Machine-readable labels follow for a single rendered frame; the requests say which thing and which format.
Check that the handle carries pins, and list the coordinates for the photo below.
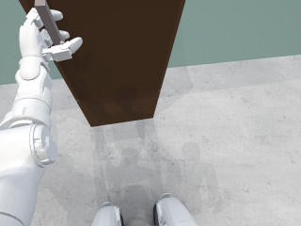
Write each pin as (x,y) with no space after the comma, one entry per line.
(48,20)

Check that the robot left forearm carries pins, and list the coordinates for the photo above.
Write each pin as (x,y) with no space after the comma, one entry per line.
(34,99)

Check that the cupboard door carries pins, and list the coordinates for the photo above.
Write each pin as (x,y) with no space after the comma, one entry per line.
(125,44)

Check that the left robot upper arm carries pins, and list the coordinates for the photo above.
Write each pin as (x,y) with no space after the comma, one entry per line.
(25,152)

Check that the left robot thigh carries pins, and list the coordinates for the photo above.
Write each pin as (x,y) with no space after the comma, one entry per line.
(107,216)

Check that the left robot hand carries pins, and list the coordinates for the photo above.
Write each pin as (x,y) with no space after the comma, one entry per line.
(33,43)

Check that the robot right shin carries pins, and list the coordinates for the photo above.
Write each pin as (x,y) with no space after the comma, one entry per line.
(167,195)

